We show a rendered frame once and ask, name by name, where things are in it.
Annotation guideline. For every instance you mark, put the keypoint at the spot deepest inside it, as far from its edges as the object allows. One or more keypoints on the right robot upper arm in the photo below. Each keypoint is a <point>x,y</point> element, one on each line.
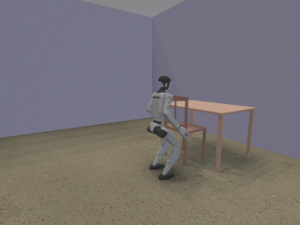
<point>167,103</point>

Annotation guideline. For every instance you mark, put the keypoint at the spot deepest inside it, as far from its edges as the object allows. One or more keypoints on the table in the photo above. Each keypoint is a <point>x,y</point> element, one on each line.
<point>219,109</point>

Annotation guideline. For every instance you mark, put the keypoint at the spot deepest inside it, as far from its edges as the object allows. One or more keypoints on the right robot forearm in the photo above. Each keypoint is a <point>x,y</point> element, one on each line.
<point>172,121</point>

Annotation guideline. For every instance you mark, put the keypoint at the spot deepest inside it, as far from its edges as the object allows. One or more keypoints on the right robot thigh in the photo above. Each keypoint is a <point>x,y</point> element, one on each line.
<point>169,136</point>

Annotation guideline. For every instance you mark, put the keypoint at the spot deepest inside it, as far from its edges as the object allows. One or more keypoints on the left robot foot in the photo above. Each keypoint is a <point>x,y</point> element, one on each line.
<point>158,166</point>

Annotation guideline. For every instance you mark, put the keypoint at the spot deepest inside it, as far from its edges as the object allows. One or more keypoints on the chair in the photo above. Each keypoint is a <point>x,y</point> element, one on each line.
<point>189,127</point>

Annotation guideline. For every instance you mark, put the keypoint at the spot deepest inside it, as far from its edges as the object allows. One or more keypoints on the left robot upper arm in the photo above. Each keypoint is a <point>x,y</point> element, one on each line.
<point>150,104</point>

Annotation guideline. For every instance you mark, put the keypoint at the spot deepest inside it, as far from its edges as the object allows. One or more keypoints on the right robot hand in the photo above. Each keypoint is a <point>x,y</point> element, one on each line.
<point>182,132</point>

